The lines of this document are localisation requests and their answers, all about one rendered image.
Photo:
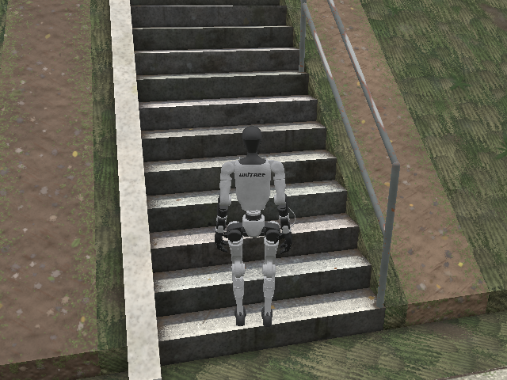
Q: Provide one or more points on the robot left hand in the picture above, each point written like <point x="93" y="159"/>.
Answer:
<point x="219" y="241"/>

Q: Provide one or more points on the robot shin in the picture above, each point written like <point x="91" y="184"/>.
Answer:
<point x="238" y="289"/>
<point x="268" y="289"/>

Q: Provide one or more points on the right robot shin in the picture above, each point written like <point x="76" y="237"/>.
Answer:
<point x="268" y="289"/>

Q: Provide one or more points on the robot right forearm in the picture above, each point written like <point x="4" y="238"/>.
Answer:
<point x="284" y="216"/>

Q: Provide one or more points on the robot right upper arm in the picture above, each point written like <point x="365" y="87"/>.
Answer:
<point x="279" y="181"/>

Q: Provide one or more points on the left robot shin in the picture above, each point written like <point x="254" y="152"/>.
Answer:
<point x="238" y="289"/>

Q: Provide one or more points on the robot right hand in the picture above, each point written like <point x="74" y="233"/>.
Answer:
<point x="287" y="243"/>

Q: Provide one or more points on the robot left upper arm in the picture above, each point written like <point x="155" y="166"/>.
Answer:
<point x="225" y="183"/>

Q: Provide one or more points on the robot left forearm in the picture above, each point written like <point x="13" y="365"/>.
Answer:
<point x="221" y="217"/>

